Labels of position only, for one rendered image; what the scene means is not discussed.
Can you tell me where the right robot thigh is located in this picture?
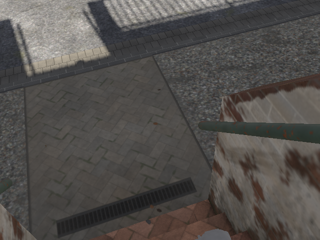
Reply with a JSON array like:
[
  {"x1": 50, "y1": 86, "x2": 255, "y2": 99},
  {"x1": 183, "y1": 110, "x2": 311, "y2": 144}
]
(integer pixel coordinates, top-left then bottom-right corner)
[{"x1": 195, "y1": 229, "x2": 231, "y2": 240}]

